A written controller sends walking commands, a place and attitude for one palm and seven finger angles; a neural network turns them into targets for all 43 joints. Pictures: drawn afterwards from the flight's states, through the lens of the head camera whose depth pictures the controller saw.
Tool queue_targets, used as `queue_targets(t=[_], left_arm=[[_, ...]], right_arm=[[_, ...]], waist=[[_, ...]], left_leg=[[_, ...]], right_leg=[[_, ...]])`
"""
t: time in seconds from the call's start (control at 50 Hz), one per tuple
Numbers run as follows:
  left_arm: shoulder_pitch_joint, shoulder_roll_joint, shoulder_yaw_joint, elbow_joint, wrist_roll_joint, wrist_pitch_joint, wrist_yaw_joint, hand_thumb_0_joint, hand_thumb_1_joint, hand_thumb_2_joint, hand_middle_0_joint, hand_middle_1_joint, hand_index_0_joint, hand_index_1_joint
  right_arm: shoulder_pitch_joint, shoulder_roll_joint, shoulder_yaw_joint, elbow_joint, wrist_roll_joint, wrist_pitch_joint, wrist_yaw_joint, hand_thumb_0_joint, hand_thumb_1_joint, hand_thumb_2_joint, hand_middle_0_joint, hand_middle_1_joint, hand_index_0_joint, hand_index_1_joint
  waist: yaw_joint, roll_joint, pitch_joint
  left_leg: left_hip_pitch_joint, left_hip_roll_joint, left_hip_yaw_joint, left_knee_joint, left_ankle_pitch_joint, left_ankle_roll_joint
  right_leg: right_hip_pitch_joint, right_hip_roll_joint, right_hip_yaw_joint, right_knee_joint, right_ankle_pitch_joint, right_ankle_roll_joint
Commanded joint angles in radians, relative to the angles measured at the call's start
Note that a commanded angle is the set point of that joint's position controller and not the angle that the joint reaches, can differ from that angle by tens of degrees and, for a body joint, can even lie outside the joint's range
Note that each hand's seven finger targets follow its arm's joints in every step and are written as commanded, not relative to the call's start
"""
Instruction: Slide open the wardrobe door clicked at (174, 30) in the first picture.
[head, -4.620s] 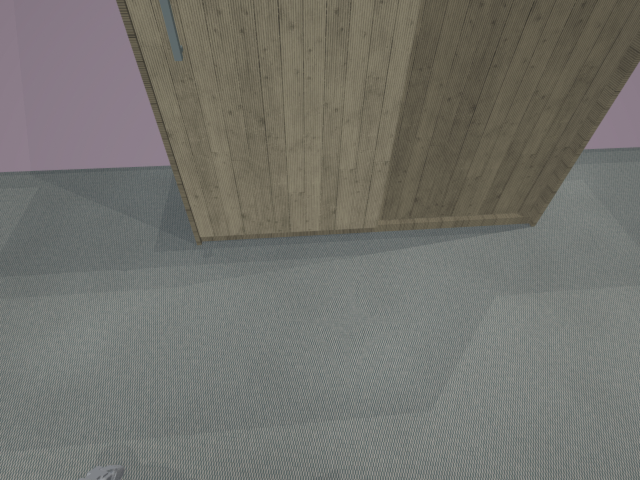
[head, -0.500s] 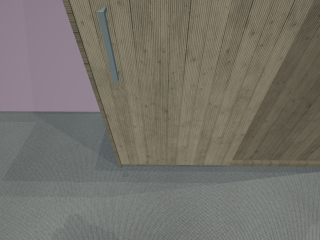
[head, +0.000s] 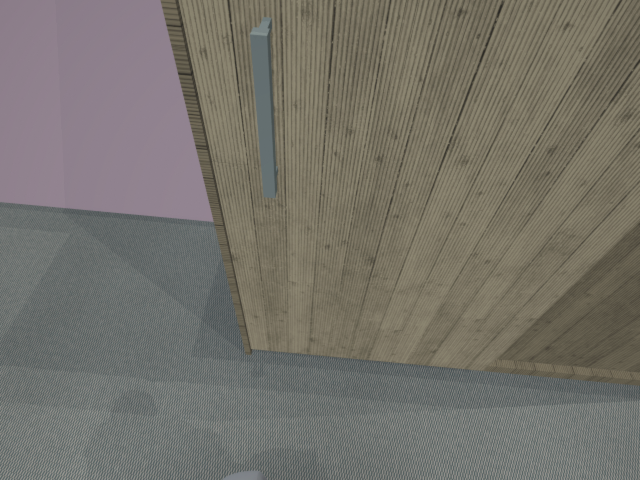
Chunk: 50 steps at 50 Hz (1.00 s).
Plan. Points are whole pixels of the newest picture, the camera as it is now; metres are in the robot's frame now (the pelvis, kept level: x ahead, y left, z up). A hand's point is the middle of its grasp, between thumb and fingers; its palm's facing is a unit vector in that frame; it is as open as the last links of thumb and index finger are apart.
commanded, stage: come to a stop and stand still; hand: left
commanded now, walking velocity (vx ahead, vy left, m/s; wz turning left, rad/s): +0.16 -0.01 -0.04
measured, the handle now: (268, 119) +0.53 +0.13 +0.16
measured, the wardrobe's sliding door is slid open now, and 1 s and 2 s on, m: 0.00 0.00 0.00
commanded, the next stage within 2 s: none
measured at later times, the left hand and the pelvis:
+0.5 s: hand (202, 473) +0.15 +0.17 -0.17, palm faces +0.04 -0.98 -0.19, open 7.3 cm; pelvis +0.06 +0.00 +0.00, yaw +1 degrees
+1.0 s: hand out of the picture +0.04 +0.17 -0.16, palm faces +0.02 -0.97 -0.22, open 7.3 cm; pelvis +0.02 -0.01 +0.02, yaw +0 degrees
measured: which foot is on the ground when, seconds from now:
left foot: down 0.00-1.00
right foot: up 0.00-0.20, down 0.22-0.52, up 0.54-0.78, down 0.80-1.00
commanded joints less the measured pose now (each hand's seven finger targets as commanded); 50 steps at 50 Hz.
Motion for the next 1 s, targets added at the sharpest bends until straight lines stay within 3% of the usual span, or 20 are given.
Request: queue_targets(t=[0.0,0.1,0.16,0.18,0.2,0.22,0.24,0.38,0.42,0.46,0.5,0.52,0.54,0.58,0.7,0.76,0.78,0.8,0.84,0.98], left_arm=[[0.083,-0.003,0.006,-0.065,0.003,-0.005,-0.003,0.000,0.900,0.900,-0.200,-0.300,-0.200,-0.300],[0.005,-0.021,-0.006,-0.114,0.003,-0.001,0.006,0.000,0.900,0.900,-0.200,-0.300,-0.200,-0.300],[0.040,0.024,-0.007,-0.101,0.002,-0.006,0.019,0.000,0.900,0.900,-0.200,-0.300,-0.200,-0.300],[0.043,0.074,-0.005,-0.099,0.004,-0.014,0.025,0.000,0.900,0.900,-0.200,-0.300,-0.200,-0.300],[-0.002,0.125,-0.004,-0.113,0.005,-0.019,0.029,0.000,0.900,0.900,-0.200,-0.300,-0.200,-0.300],[-0.043,0.156,-0.001,-0.127,-0.002,-0.014,0.028,0.000,0.900,0.900,-0.200,-0.300,-0.200,-0.300],[-0.075,0.179,0.008,-0.138,-0.006,-0.015,0.028,0.000,0.900,0.900,-0.200,-0.300,-0.200,-0.300],[-0.115,0.177,0.043,-0.162,0.000,0.010,0.050,0.000,0.900,0.900,-0.200,-0.300,-0.200,-0.300],[-0.148,0.180,0.047,-0.169,0.001,0.018,0.049,0.000,0.900,0.900,-0.200,-0.300,-0.200,-0.300],[-0.183,0.158,0.044,-0.175,-0.008,0.026,0.045,0.000,0.900,0.900,-0.200,-0.300,-0.200,-0.300],[-0.185,0.083,0.031,-0.211,-0.015,0.040,0.034,0.000,0.900,0.900,-0.200,-0.300,-0.200,-0.300],[-0.222,0.085,0.028,-0.212,-0.009,0.052,0.035,0.000,0.900,0.900,-0.200,-0.300,-0.200,-0.300],[-0.218,0.089,0.035,-0.206,-0.007,0.058,0.034,0.000,0.900,0.900,-0.200,-0.300,-0.200,-0.300],[-0.166,0.068,0.032,-0.179,-0.006,0.047,0.029,0.000,0.900,0.900,-0.200,-0.300,-0.200,-0.300],[-0.166,0.049,0.002,-0.161,-0.012,0.031,0.028,0.000,0.900,0.900,-0.200,-0.300,-0.200,-0.300],[-0.072,0.079,0.000,-0.115,-0.009,0.012,0.034,0.000,0.900,0.900,-0.200,-0.300,-0.200,-0.300],[-0.070,0.111,0.000,-0.105,-0.007,0.002,0.039,0.000,0.900,0.900,-0.200,-0.300,-0.200,-0.300],[-0.092,0.137,-0.001,-0.106,-0.009,0.000,0.040,0.000,0.900,0.900,-0.200,-0.300,-0.200,-0.300],[-0.116,0.139,-0.002,-0.105,-0.012,-0.006,0.037,0.000,0.900,0.900,-0.200,-0.300,-0.200,-0.300],[-0.077,0.098,-0.020,-0.075,-0.016,-0.001,0.034,0.000,0.900,0.900,-0.200,-0.300,-0.200,-0.300]], right_arm=[[0.097,-0.119,-0.023,-0.002,-0.004,-0.001,-0.014,0.000,-0.900,-0.900,0.200,0.300,0.200,0.300],[0.092,-0.123,-0.025,-0.001,-0.008,0.015,-0.015,0.000,-0.900,-0.900,0.200,0.300,0.200,0.300],[0.075,-0.102,-0.015,0.013,0.000,0.027,-0.021,0.000,-0.900,-0.900,0.200,0.300,0.200,0.300],[0.089,-0.079,-0.010,0.021,0.007,0.029,-0.019,0.000,-0.900,-0.900,0.200,0.300,0.200,0.300],[0.124,-0.052,-0.007,0.023,0.016,0.037,-0.013,0.000,-0.900,-0.900,0.200,0.300,0.200,0.300],[0.150,-0.043,-0.006,0.031,0.016,0.050,-0.009,0.000,-0.900,-0.900,0.200,0.300,0.200,0.300],[0.167,-0.049,-0.009,0.041,0.012,0.069,-0.012,0.000,-0.900,-0.900,0.200,0.300,0.200,0.300],[0.162,-0.054,-0.026,0.026,0.013,0.093,-0.028,0.000,-0.900,-0.900,0.200,0.300,0.200,0.300],[0.180,-0.050,-0.029,0.024,0.014,0.095,-0.030,0.000,-0.900,-0.900,0.200,0.300,0.200,0.300],[0.238,-0.046,-0.030,0.043,0.009,0.088,-0.029,0.000,-0.900,-0.900,0.200,0.300,0.200,0.300],[0.188,-0.141,-0.043,0.004,-0.004,0.079,-0.027,0.000,-0.900,-0.900,0.200,0.300,0.200,0.300],[0.145,-0.148,-0.043,-0.009,-0.008,0.076,-0.033,0.000,-0.900,-0.900,0.200,0.300,0.200,0.300],[0.129,-0.136,-0.037,-0.015,-0.009,0.072,-0.043,0.000,-0.900,-0.900,0.200,0.300,0.200,0.300],[0.090,-0.129,-0.030,-0.020,-0.011,0.063,-0.046,0.000,-0.900,-0.900,0.200,0.300,0.200,0.300],[0.156,-0.149,-0.041,0.027,-0.004,0.061,-0.037,0.000,-0.900,-0.900,0.200,0.300,0.200,0.300],[0.145,-0.130,-0.037,0.033,0.010,0.057,-0.029,0.000,-0.900,-0.900,0.200,0.300,0.200,0.300],[0.142,-0.097,-0.031,0.028,0.017,0.053,-0.025,0.000,-0.900,-0.900,0.200,0.300,0.200,0.300],[0.136,-0.078,-0.023,0.024,0.020,0.055,-0.019,0.000,-0.900,-0.900,0.200,0.300,0.200,0.300],[0.113,-0.076,-0.011,0.031,0.008,0.072,-0.018,0.000,-0.900,-0.900,0.200,0.300,0.200,0.300],[0.141,-0.078,0.005,0.092,0.007,0.066,-0.018,0.000,-0.900,-0.900,0.200,0.300,0.200,0.300]], waist=[[-0.001,0.166,-0.060],[-0.008,0.109,-0.025],[0.026,0.070,-0.037],[0.022,-0.002,-0.050],[-0.017,-0.076,-0.051],[-0.039,-0.065,-0.041],[-0.047,-0.179,-0.072],[-0.009,-0.078,-0.156],[-0.023,-0.079,-0.175],[-0.052,-0.063,-0.184],[-0.039,0.260,-0.121],[-0.053,0.332,-0.066],[-0.044,0.266,-0.050],[-0.012,0.172,-0.072],[-0.053,0.196,-0.124],[-0.020,0.122,-0.140],[-0.037,0.036,-0.129],[-0.049,0.000,-0.114],[-0.049,-0.151,-0.067],[-0.042,0.018,0.023]], left_leg=[[0.011,0.248,-0.203,-0.401,0.012,0.091],[0.009,0.248,-0.191,-0.373,0.065,0.114],[0.021,0.188,-0.134,-0.228,0.178,0.051],[0.028,0.129,-0.100,-0.162,0.123,-0.004],[0.018,0.069,-0.080,-0.140,-0.023,-0.042],[0.064,0.033,-0.078,-0.137,-0.082,-0.058],[0.103,0.018,-0.065,-0.082,-0.112,-0.069],[-0.028,0.003,-0.123,0.134,-0.270,-0.084],[0.020,0.002,-0.120,0.047,-0.204,-0.088],[0.165,0.018,-0.104,-0.155,0.024,-0.080],[0.149,0.252,-0.337,-0.292,0.309,0.038],[0.078,0.300,-0.397,-0.353,0.362,0.103],[0.039,0.295,-0.380,-0.344,0.358,0.133],[0.145,0.255,-0.308,-0.272,0.479,0.139],[0.313,0.219,-0.263,-0.234,0.597,0.113],[0.239,0.153,-0.226,-0.167,0.426,0.035],[0.171,0.104,-0.180,-0.137,0.301,-0.016],[0.145,0.066,-0.151,-0.161,0.148,-0.045],[0.169,0.034,-0.129,-0.176,0.025,-0.067],[0.196,0.065,-0.155,-0.245,0.045,-0.050]], right_leg=[[-0.036,-0.043,-0.007,-0.114,0.073,0.014],[0.053,-0.018,-0.016,-0.424,0.151,0.032],[0.194,0.002,-0.018,-0.695,0.322,0.042],[0.223,-0.050,0.070,-0.774,0.453,0.029],[0.199,-0.149,0.176,-0.792,0.568,-0.021],[0.133,-0.209,0.192,-0.792,0.589,-0.070],[0.104,-0.216,0.225,-0.821,0.562,-0.106],[0.313,-0.266,0.187,-0.734,1.031,-0.205],[0.290,-0.248,0.164,-0.709,0.971,-0.184],[0.196,-0.183,0.108,-0.659,0.756,-0.112],[0.020,0.013,-0.038,-0.509,0.209,0.017],[-0.011,0.055,0.004,-0.331,-0.049,0.030],[-0.012,0.051,0.076,-0.215,-0.072,0.022],[-0.067,0.053,0.084,-0.170,-0.045,0.021],[0.045,0.042,0.010,-0.533,0.010,0.039],[0.231,0.020,0.028,-0.839,0.301,0.026],[0.275,-0.063,0.115,-0.836,0.470,-0.003],[0.252,-0.133,0.148,-0.817,0.523,-0.032],[0.154,-0.136,0.182,-0.841,0.458,-0.068],[0.083,-0.045,0.132,-0.897,0.155,-0.024]])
